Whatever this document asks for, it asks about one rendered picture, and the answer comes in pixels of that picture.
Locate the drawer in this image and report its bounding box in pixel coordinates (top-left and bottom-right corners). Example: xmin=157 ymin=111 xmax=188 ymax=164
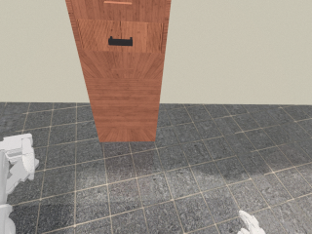
xmin=76 ymin=19 xmax=163 ymax=54

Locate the handle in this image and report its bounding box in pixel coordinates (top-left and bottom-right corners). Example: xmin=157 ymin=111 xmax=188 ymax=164
xmin=111 ymin=67 xmax=134 ymax=74
xmin=103 ymin=1 xmax=133 ymax=11
xmin=108 ymin=36 xmax=133 ymax=47

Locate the robot left forearm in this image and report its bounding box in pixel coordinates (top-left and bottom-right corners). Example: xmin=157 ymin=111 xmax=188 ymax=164
xmin=0 ymin=204 xmax=16 ymax=234

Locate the cabinet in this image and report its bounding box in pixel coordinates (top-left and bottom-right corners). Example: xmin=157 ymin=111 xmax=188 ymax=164
xmin=65 ymin=0 xmax=172 ymax=142

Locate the left robot hand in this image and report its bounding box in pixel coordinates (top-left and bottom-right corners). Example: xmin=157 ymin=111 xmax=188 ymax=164
xmin=0 ymin=133 xmax=39 ymax=205

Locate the right robot hand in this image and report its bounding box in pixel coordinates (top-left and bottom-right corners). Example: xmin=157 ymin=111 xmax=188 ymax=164
xmin=237 ymin=210 xmax=266 ymax=234

